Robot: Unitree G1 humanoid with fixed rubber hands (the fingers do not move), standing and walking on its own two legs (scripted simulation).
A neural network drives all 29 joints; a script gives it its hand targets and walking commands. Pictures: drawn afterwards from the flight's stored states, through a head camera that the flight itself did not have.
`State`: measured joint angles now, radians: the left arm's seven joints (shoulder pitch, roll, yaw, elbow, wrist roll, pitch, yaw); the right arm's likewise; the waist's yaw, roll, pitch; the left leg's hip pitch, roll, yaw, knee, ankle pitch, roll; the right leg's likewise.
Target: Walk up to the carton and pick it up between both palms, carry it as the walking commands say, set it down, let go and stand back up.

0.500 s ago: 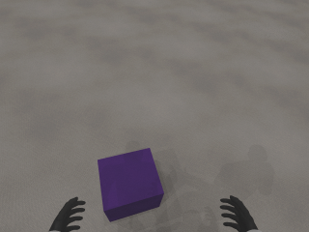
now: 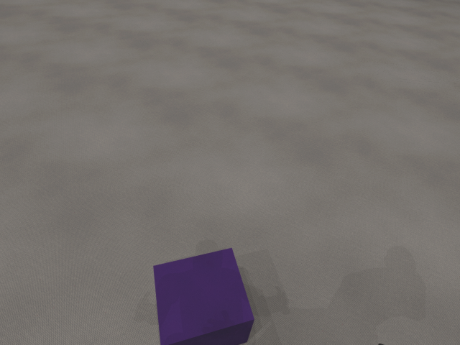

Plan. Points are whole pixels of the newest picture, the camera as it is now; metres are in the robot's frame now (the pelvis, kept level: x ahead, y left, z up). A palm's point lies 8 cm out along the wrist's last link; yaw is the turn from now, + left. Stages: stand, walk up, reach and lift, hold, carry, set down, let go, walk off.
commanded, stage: stand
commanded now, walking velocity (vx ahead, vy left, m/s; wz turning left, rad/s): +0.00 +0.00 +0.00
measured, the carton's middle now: (201, 305) +0.43 +0.08 -0.63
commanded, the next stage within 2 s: none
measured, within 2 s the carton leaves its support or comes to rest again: neither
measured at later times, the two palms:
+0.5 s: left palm out of the picture +0.16 +0.29 -0.10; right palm out of the picture +0.14 -0.28 -0.08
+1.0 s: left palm out of the picture +0.06 +0.31 -0.11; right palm out of the picture +0.09 -0.28 -0.09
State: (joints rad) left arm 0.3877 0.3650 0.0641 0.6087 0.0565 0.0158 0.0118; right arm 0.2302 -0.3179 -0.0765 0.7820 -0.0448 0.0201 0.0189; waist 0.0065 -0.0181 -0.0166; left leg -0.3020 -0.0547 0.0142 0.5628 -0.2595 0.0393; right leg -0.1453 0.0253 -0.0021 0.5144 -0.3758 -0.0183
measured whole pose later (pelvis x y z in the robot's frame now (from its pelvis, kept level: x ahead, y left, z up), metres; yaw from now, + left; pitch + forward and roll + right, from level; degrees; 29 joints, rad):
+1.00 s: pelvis +0.00 +0.02 +0.01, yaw +0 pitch -1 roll +0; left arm 0.26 0.37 0.02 0.91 0.03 0.00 0.02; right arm 0.10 -0.33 -0.05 1.05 -0.02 -0.01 -0.01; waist 0.00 -0.04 0.02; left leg -0.19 -0.09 0.03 0.38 -0.17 0.08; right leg -0.05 -0.01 0.01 0.36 -0.29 0.01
